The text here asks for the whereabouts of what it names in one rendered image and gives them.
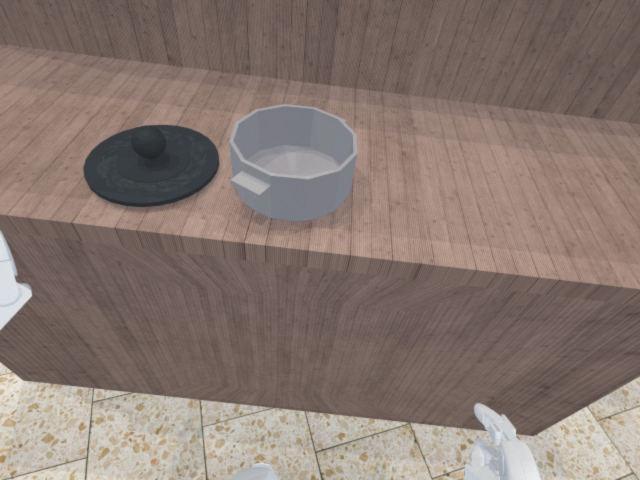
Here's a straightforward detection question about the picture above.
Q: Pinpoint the knob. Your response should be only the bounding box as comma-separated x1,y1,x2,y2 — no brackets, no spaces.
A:
131,125,166,159

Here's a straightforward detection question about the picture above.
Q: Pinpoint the robot left shin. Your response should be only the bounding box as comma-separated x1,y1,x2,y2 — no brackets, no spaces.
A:
253,463,274,472

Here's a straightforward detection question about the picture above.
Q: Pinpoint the lid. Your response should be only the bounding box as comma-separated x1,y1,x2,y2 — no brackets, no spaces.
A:
83,125,219,207

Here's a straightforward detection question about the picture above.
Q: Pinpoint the robot left hand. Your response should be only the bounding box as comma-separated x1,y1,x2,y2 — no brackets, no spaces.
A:
0,230,32,330

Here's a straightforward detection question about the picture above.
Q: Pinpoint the pot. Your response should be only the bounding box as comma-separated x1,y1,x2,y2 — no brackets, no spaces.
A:
229,104,357,222

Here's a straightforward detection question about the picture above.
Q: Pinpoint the table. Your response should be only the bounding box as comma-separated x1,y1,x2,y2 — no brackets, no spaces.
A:
0,0,640,436

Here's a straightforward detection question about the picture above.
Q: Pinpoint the robot right hand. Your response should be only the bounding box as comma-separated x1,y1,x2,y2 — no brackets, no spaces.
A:
465,403,541,480

